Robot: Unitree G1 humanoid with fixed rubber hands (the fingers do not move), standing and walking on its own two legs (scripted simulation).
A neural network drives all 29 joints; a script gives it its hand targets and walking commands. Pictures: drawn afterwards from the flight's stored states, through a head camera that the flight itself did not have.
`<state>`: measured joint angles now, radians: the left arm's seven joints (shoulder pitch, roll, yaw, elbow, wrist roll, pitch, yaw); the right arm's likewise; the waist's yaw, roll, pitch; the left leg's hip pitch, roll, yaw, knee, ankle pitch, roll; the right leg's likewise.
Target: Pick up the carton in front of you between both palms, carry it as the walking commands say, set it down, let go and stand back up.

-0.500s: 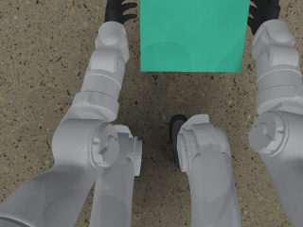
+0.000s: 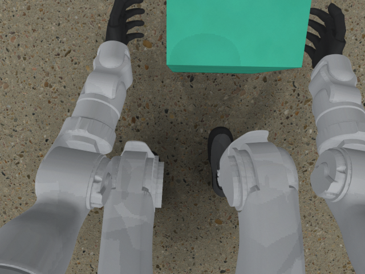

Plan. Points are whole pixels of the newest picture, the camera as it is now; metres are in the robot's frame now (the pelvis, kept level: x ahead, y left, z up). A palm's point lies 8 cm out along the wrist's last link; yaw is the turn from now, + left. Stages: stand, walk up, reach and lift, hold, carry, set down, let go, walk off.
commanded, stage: set down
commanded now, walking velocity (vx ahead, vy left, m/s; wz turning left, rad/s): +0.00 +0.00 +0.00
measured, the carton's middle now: (223, 18) +0.53 -0.13 -0.25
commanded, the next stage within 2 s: let go in 1.10 s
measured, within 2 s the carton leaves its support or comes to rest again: neither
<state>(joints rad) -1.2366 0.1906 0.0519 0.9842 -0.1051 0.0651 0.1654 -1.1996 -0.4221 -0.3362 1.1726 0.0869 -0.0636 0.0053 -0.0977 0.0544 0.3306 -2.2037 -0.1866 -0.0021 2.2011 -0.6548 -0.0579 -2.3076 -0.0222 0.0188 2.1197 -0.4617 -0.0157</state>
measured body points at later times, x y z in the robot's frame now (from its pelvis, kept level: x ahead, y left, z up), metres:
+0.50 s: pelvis -0.01 -0.01 +0.07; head +0.30 -0.09 +0.39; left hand +0.55 +0.03 -0.04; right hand +0.48 -0.33 -0.04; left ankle +0.09 +0.11 -0.34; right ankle +0.14 -0.12 -0.34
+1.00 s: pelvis +0.04 -0.01 +0.21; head +0.33 -0.07 +0.55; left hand +0.54 +0.05 +0.11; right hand +0.47 -0.35 +0.11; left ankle +0.09 +0.11 -0.34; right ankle +0.13 -0.12 -0.34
